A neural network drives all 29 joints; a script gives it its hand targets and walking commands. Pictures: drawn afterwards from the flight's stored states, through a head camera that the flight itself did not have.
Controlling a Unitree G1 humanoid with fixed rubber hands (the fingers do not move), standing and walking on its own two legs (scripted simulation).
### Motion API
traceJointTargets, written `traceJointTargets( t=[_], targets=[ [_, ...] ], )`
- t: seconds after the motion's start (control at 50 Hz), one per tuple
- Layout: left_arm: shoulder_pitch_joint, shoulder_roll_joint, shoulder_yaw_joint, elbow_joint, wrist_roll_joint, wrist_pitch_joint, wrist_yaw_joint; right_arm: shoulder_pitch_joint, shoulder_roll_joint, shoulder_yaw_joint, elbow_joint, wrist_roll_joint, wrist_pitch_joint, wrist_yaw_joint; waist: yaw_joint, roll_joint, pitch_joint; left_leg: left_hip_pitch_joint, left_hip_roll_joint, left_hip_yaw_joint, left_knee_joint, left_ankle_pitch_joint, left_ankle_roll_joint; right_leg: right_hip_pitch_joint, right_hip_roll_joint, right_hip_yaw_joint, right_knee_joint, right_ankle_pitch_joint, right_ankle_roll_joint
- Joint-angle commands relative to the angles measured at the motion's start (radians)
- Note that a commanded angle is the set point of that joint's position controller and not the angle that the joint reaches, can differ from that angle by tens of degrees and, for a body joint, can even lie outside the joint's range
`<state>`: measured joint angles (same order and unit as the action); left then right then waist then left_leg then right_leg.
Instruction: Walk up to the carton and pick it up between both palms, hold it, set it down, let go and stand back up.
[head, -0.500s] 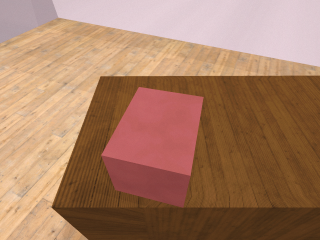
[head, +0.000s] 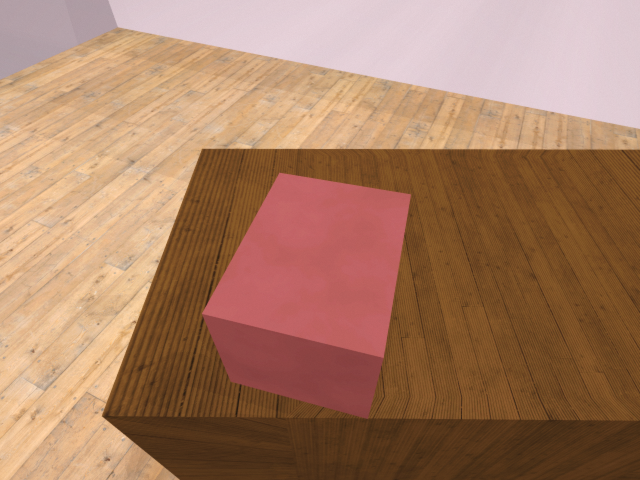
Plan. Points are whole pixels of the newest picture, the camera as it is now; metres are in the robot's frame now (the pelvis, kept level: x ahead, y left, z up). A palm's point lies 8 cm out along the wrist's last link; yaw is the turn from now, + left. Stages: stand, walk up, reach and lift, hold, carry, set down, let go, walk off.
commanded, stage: stand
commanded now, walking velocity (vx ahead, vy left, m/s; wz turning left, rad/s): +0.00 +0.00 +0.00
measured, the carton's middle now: (320, 288) +0.42 +0.01 -0.04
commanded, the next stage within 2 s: none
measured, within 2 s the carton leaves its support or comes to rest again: neither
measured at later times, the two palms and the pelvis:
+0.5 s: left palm out of the picture +0.05 +0.30 -0.12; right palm out of the picture +0.05 -0.30 -0.12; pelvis +0.01 +0.00 +0.00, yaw +0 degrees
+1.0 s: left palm out of the picture +0.05 +0.29 -0.12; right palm out of the picture +0.05 -0.29 -0.12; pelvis +0.01 +0.00 +0.00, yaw +0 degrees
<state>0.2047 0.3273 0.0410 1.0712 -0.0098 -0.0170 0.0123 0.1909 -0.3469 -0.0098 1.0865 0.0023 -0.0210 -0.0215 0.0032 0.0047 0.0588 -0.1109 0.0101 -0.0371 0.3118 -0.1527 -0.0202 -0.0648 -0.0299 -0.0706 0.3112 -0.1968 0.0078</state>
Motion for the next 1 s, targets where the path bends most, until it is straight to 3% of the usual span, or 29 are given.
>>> traceJointTargets(
  t=[0.0,0.02,0.04,0.08,0.1,0.14,0.16,0.2,0.22,0.24,0.26,0.28,0.36,0.4,0.42,0.46,0.48,0.5,0.52,0.56,0.58,0.6,0.68,0.7,0.76,0.86,0.9,0.92,0.98],
  targets=[
    [-0.006,0.178,0.041,-0.060,-0.003,-0.027,0.019,-0.012,-0.183,-0.043,-0.055,-0.005,-0.020,-0.014,-0.007,-0.016,-0.044,-0.013,0.128,-0.070,-0.034,0.135,0.053,-0.001,-0.139,0.107,-0.059,0.120,-0.032],
    [-0.048,0.210,0.040,-0.082,-0.002,-0.031,0.019,-0.005,-0.180,-0.042,-0.055,-0.008,-0.020,-0.014,-0.018,0.001,-0.004,-0.014,0.131,-0.070,-0.043,0.135,0.043,-0.035,-0.136,0.108,-0.053,0.120,-0.030],
    [-0.009,0.186,0.040,-0.067,0.002,-0.027,0.015,-0.030,-0.194,-0.042,-0.052,-0.007,-0.022,-0.012,0.004,0.026,-0.050,-0.001,0.138,-0.075,-0.019,0.147,0.043,0.009,-0.137,0.102,-0.071,0.121,-0.026],
    [-0.020,0.190,0.039,-0.058,0.001,-0.020,0.012,0.000,-0.161,-0.041,-0.040,-0.005,-0.017,-0.010,-0.015,-0.034,-0.028,-0.013,0.118,-0.079,-0.045,0.135,0.042,-0.011,-0.116,0.088,-0.068,0.111,-0.035],
    [-0.018,0.173,0.031,-0.072,0.002,-0.027,0.006,0.021,-0.167,-0.034,-0.046,-0.003,-0.013,-0.012,-0.011,-0.007,-0.031,-0.012,0.125,-0.063,-0.033,0.107,0.047,0.002,-0.123,0.109,-0.057,0.118,-0.039],
    [-0.010,0.212,0.052,-0.056,-0.003,-0.026,0.012,-0.044,-0.202,-0.050,-0.062,-0.011,-0.018,-0.006,0.008,-0.054,-0.007,-0.040,0.127,-0.073,-0.049,0.127,0.046,-0.006,-0.128,0.091,-0.048,0.112,-0.027],
    [0.018,0.198,0.048,-0.039,-0.004,-0.023,0.013,-0.007,-0.190,-0.042,-0.041,0.005,-0.016,-0.004,0.001,0.009,-0.042,-0.030,0.122,-0.065,-0.058,0.108,0.039,0.017,-0.128,0.108,-0.061,0.074,-0.037],
    [-0.013,0.199,0.048,-0.045,0.012,-0.024,0.013,-0.037,-0.227,-0.052,-0.052,-0.001,-0.025,-0.006,0.002,0.037,-0.016,-0.033,0.116,-0.073,-0.052,0.117,0.038,-0.007,-0.117,0.086,-0.061,0.074,-0.032],
    [-0.005,0.189,0.045,-0.050,0.007,-0.028,0.007,-0.025,-0.190,-0.050,-0.044,-0.009,-0.026,-0.004,0.015,-0.017,0.011,-0.061,0.124,-0.077,-0.049,0.102,0.049,0.005,-0.124,0.097,-0.049,0.069,-0.036],
    [-0.025,0.181,0.045,-0.048,0.008,-0.020,0.010,0.018,-0.186,-0.047,-0.032,-0.010,-0.017,-0.008,-0.011,0.016,0.001,-0.037,0.124,-0.058,-0.045,0.113,0.032,-0.017,-0.133,0.105,-0.064,0.054,-0.033],
    [-0.022,0.201,0.047,-0.052,0.004,-0.025,0.010,0.010,-0.170,-0.045,-0.039,-0.004,-0.019,-0.013,-0.019,-0.029,-0.013,0.000,0.130,-0.075,-0.041,0.135,0.032,-0.039,-0.118,0.093,-0.062,0.069,-0.028],
    [-0.029,0.226,0.060,-0.053,0.002,-0.030,0.014,-0.020,-0.194,-0.046,-0.043,-0.008,-0.018,-0.010,0.002,-0.036,-0.026,-0.027,0.128,-0.077,-0.040,0.137,0.047,0.014,-0.118,0.097,-0.061,0.102,-0.037],
    [0.017,0.173,0.048,-0.036,0.002,-0.023,0.013,-0.013,-0.152,-0.037,-0.040,-0.003,-0.011,0.000,-0.010,0.040,0.003,-0.041,0.111,-0.056,-0.067,0.027,0.043,-0.023,-0.118,0.099,-0.075,0.019,-0.029],
    [-0.038,0.169,0.046,-0.055,-0.001,-0.018,0.013,-0.047,-0.144,-0.033,-0.055,-0.003,-0.015,-0.004,0.012,-0.005,-0.031,-0.017,0.119,-0.071,-0.047,0.095,0.028,-0.016,-0.115,0.096,-0.079,0.025,-0.022],
    [-0.026,0.210,0.047,-0.054,0.005,-0.020,0.010,-0.012,-0.210,-0.049,-0.051,0.001,-0.015,-0.005,-0.025,-0.017,-0.030,-0.017,0.127,-0.077,-0.036,0.110,0.043,-0.005,-0.126,0.084,-0.086,0.081,-0.031],
    [0.012,0.154,0.036,-0.041,0.003,-0.029,0.009,-0.013,-0.201,-0.045,-0.034,-0.008,-0.021,-0.011,0.008,-0.001,-0.043,-0.023,0.126,-0.063,-0.036,0.122,0.046,0.012,-0.130,0.093,-0.067,0.117,-0.032],
    [-0.003,0.168,0.037,-0.029,-0.007,-0.027,0.010,0.003,-0.190,-0.044,-0.028,-0.008,-0.019,-0.011,-0.003,-0.041,-0.015,-0.034,0.124,-0.085,-0.057,0.134,0.052,0.015,-0.115,0.085,-0.067,0.090,-0.032],
    [-0.027,0.169,0.032,-0.056,-0.001,-0.023,0.012,-0.001,-0.199,-0.051,-0.041,-0.008,-0.023,-0.008,0.001,0.011,-0.027,-0.031,0.120,-0.063,-0.054,0.127,0.039,0.034,-0.130,0.095,-0.057,0.077,-0.031],
    [-0.033,0.161,0.033,-0.060,0.001,-0.025,0.008,-0.028,-0.172,-0.038,-0.045,-0.002,-0.018,-0.009,0.014,-0.029,-0.053,-0.017,0.116,-0.070,-0.042,0.150,0.041,0.018,-0.113,0.072,-0.065,0.109,-0.024],
    [-0.047,0.207,0.041,-0.068,0.005,-0.020,0.012,-0.021,-0.217,-0.050,-0.053,-0.008,-0.014,-0.010,-0.009,-0.005,-0.008,-0.015,0.125,-0.066,-0.037,0.113,0.042,-0.030,-0.126,0.094,-0.073,0.092,-0.035],
    [0.009,0.201,0.048,-0.045,0.004,-0.027,0.012,-0.016,-0.174,-0.042,-0.045,-0.015,-0.015,-0.013,0.011,0.026,-0.086,0.003,0.125,-0.057,-0.037,0.131,0.043,0.045,-0.129,0.087,-0.060,0.110,-0.036],
    [-0.017,0.192,0.039,-0.036,0.003,-0.024,0.011,0.026,-0.190,-0.043,-0.033,-0.003,-0.011,-0.010,-0.021,0.007,-0.069,0.012,0.115,-0.053,-0.033,0.166,0.034,0.014,-0.117,0.082,-0.059,0.127,-0.032],
    [0.034,0.183,0.042,-0.026,-0.009,-0.032,0.010,0.019,-0.214,-0.053,-0.029,0.002,-0.029,-0.017,0.006,0.011,-0.069,0.017,0.128,-0.059,-0.028,0.260,0.039,0.049,-0.129,0.087,-0.043,0.240,-0.035],
    [-0.003,0.199,0.046,-0.039,0.001,-0.036,0.023,0.042,-0.164,-0.040,-0.024,0.003,-0.025,-0.013,-0.016,-0.039,-0.054,0.014,0.125,-0.059,-0.032,0.226,0.035,0.030,-0.140,0.084,-0.023,0.271,-0.029],
    [0.009,0.217,0.048,-0.045,0.003,-0.028,0.024,0.020,-0.182,-0.042,-0.022,0.003,-0.017,-0.012,-0.009,0.002,-0.080,0.045,0.122,-0.041,-0.011,0.269,0.042,0.031,-0.138,0.092,-0.011,0.327,-0.033],
    [0.044,0.152,0.029,-0.038,-0.005,-0.022,0.020,-0.016,-0.184,-0.044,-0.028,-0.002,-0.016,-0.015,0.020,-0.023,-0.054,0.012,0.128,-0.055,-0.023,0.220,0.045,0.037,-0.126,0.066,-0.034,0.234,-0.026],
    [0.007,0.182,0.037,-0.043,-0.002,-0.019,0.017,0.026,-0.185,-0.045,-0.034,-0.001,-0.010,-0.022,-0.015,0.017,-0.026,0.033,0.123,-0.046,-0.034,0.215,0.030,-0.009,-0.117,0.078,-0.041,0.177,-0.030],
    [0.006,0.158,0.037,-0.025,-0.005,-0.011,0.018,0.015,-0.133,-0.034,-0.014,0.007,-0.007,-0.016,-0.014,-0.027,-0.016,0.018,0.122,-0.056,-0.045,0.200,0.035,-0.014,-0.116,0.076,-0.068,0.148,-0.031],
    [0.009,0.231,0.057,-0.045,-0.003,-0.029,0.016,-0.002,-0.199,-0.051,-0.027,-0.011,-0.009,-0.017,-0.006,0.011,-0.036,-0.013,0.120,-0.060,-0.038,0.138,0.051,0.021,-0.123,0.100,-0.075,0.115,-0.032]
  ],
)
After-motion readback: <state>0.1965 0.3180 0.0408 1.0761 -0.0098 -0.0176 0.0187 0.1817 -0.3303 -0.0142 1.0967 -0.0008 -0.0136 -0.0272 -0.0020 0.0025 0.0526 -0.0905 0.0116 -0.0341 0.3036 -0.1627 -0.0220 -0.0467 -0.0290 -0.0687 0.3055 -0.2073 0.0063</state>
